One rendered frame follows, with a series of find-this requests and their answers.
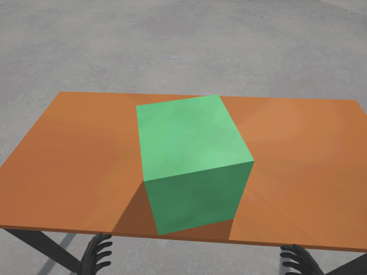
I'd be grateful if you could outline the table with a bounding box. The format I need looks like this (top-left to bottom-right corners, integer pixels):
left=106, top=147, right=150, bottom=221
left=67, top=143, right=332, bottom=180
left=0, top=91, right=367, bottom=275

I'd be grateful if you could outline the right robot hand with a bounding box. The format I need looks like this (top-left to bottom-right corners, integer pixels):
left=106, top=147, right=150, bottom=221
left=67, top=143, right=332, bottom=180
left=280, top=244, right=324, bottom=275

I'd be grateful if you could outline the left robot hand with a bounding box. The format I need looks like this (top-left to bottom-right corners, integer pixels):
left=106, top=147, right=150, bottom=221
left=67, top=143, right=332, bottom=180
left=77, top=233, right=112, bottom=275

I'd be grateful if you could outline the carton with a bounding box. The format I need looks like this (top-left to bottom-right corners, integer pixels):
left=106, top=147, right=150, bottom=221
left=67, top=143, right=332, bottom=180
left=136, top=94, right=254, bottom=235

